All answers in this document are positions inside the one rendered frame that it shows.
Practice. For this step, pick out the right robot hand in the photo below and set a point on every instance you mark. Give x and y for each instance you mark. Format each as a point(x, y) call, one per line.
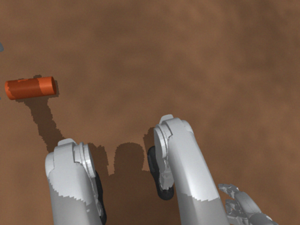
point(243, 205)

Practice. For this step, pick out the right robot arm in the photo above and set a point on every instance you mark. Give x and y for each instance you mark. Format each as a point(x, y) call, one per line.
point(261, 219)

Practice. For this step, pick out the left robot foot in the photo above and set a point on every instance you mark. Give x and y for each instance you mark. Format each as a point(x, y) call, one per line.
point(103, 216)

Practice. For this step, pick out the right robot foot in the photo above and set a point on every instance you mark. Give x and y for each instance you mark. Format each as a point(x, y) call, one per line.
point(154, 170)

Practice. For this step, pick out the can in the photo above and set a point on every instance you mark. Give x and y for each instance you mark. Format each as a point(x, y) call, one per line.
point(30, 88)

